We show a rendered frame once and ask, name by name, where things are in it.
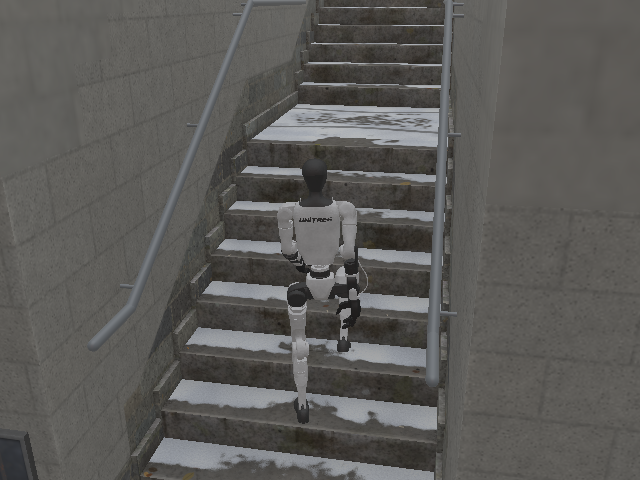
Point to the robot left forearm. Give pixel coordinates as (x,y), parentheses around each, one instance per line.
(296,258)

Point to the right robot upper arm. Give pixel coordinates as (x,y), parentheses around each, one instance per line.
(349,229)

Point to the right robot hand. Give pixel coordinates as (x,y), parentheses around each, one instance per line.
(355,312)

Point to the robot right forearm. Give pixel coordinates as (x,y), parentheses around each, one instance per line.
(352,276)

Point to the left robot hand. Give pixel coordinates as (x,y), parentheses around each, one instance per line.
(303,269)

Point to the robot right shin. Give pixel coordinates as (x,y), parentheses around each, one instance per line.
(345,313)

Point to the left robot upper arm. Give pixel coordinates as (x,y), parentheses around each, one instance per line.
(285,225)

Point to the left robot thigh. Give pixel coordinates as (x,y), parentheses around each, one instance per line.
(297,306)

